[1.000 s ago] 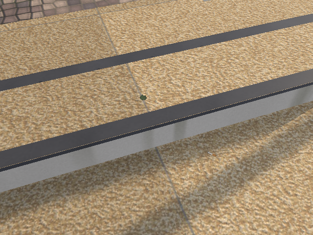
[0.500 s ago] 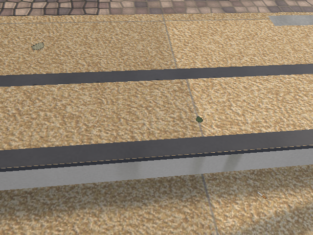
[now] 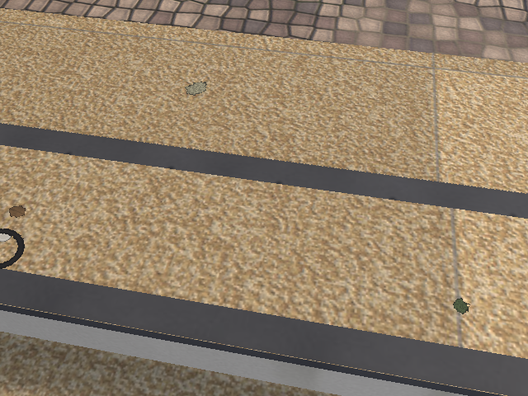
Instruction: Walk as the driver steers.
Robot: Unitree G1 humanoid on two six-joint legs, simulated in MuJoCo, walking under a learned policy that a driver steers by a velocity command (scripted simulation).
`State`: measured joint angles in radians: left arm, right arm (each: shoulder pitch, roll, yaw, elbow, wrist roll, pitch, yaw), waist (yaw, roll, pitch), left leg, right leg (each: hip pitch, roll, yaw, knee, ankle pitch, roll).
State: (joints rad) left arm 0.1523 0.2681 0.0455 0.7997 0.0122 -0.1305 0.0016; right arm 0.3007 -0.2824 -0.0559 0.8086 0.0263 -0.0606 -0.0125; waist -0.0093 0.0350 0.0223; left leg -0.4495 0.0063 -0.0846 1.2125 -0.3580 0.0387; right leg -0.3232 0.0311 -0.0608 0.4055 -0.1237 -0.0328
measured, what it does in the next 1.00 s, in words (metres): climbs: left foot, then right foot 0.16 m higher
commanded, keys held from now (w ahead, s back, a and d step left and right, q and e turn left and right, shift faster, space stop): w+q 0.08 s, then w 0.92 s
